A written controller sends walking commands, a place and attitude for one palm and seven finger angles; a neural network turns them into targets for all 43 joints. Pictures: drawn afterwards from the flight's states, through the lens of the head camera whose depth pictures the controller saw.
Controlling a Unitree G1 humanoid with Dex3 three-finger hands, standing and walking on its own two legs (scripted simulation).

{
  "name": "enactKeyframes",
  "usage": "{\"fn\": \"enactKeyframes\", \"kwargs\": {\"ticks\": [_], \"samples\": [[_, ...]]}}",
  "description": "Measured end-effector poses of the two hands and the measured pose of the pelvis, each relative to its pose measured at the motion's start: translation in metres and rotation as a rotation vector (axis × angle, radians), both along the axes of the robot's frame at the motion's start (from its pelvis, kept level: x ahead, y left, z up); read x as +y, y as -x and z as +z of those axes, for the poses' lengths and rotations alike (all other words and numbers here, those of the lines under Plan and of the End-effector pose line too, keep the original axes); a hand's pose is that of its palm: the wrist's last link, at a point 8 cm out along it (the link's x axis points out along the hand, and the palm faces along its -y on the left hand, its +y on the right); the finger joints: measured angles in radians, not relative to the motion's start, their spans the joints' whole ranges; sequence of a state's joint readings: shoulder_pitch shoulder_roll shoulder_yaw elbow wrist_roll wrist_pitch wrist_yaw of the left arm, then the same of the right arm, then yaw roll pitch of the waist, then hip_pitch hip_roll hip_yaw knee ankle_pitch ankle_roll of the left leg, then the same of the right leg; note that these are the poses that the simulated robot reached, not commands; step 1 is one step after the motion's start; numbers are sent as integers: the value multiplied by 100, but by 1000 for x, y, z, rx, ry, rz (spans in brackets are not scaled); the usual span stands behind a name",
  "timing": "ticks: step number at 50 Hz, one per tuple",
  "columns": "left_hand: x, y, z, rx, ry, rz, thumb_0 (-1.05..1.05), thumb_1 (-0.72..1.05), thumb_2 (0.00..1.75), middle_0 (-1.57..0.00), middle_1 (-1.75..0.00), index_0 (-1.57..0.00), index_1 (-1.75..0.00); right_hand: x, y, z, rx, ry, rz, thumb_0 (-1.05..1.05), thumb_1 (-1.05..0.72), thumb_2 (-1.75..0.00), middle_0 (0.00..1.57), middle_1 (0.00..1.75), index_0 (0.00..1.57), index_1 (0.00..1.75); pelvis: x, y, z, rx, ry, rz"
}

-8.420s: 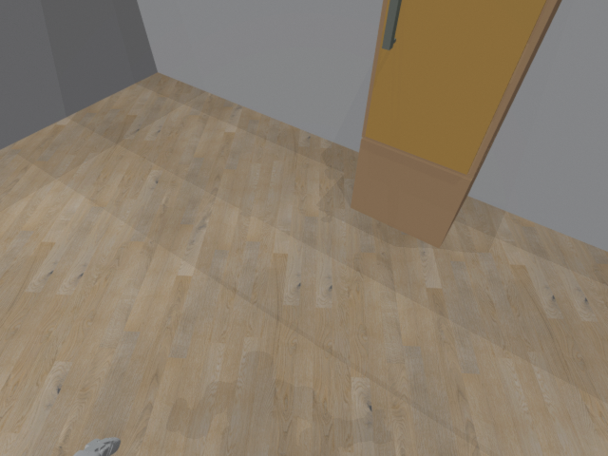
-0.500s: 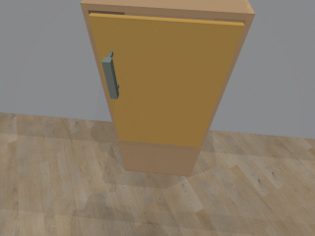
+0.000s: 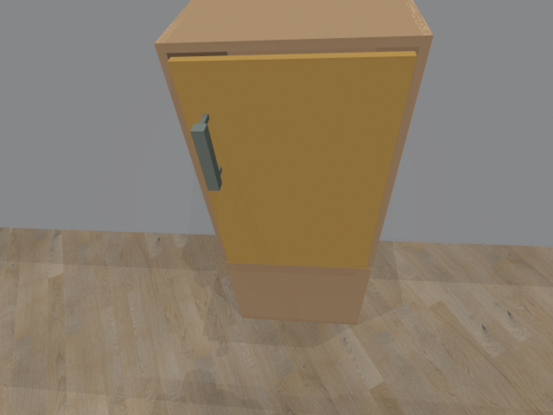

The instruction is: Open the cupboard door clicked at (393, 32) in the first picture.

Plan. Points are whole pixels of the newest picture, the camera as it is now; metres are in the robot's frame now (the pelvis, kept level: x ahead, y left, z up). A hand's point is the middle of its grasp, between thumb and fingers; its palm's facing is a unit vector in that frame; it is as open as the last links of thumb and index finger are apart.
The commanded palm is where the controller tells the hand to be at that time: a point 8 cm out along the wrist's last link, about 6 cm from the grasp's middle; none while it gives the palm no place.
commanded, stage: come to a stop and stand still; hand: left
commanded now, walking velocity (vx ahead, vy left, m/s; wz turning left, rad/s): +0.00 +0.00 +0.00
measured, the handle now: (210, 152) +0.55 +0.17 +0.08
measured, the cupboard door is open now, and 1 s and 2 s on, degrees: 0 0 0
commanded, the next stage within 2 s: look again from close up in 0.84 s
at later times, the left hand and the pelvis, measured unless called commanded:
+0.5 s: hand out of the picture +0.02 +0.15 -0.16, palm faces +0.03 -0.97 -0.25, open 7.3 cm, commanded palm none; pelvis +0.01 -0.04 +0.00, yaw +1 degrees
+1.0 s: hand out of the picture +0.02 +0.14 -0.16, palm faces +0.06 -0.97 -0.22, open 7.3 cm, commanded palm none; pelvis +0.01 -0.04 +0.01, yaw +2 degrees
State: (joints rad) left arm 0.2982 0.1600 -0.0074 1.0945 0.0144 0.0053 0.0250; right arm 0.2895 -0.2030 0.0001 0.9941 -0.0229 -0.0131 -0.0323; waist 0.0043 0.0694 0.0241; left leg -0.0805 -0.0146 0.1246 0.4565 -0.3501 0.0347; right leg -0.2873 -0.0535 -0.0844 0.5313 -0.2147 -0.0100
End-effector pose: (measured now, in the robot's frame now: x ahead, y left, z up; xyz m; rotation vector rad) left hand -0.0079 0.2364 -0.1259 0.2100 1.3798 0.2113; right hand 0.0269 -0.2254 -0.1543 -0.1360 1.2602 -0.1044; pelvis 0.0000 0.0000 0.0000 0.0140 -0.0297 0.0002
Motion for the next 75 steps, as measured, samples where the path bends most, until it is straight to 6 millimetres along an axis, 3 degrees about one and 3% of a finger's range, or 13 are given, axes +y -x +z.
{"fn": "enactKeyframes", "kwargs": {"ticks": [6, 13, 19, 31, 43, 75], "samples": [[-15, 5, 2, 28, 13, 6, 1, 91, 90, -20, -30, -20, -29, 0, 23, -3, 86, -28, 3, 0, -92, -89, 19, 30, 20, 30, -8, -2, 3, 8, -4, 4], [-34, -6, -1, 26, 30, 3, 1, 92, 90, -20, -30, -20, -29, -2, 49, -3, 185, -46, -10, 0, -91, -89, 19, 30, 20, 30, -19, -5, 4, 14, -6, 12], [-40, -15, -2, 15, 26, 2, 2, 93, 90, -20, -30, -20, -29, -7, 58, -2, 226, -47, -22, 0, -91, -89, 19, 30, 20, 30, -29, -8, 4, 15, -6, 16], [-48, -26, -4, -17, 25, 7, 1, 93, 90, -20, -30, -20, -29, -22, 46, 1, 207, -30, -19, 0, -91, -89, 19, 30, 20, 30, -41, -10, 4, 18, -2, 24], [-52, -21, -5, -20, 38, 22, 1, 92, 90, -20, -30, -20, -29, -31, 32, 4, 174, -11, -5, 0, -91, -89, 19, 30, 20, 30, -45, -10, 5, 18, 3, 30], [-46, -16, -9, -5, 55, 35, 1, 92, 90, -20, -30, -20, -29, -19, 42, 8, 206, -4, -8, 0, -91, -89, 19, 30, 20, 30, -37, -10, 5, 16, 3, 33]]}}
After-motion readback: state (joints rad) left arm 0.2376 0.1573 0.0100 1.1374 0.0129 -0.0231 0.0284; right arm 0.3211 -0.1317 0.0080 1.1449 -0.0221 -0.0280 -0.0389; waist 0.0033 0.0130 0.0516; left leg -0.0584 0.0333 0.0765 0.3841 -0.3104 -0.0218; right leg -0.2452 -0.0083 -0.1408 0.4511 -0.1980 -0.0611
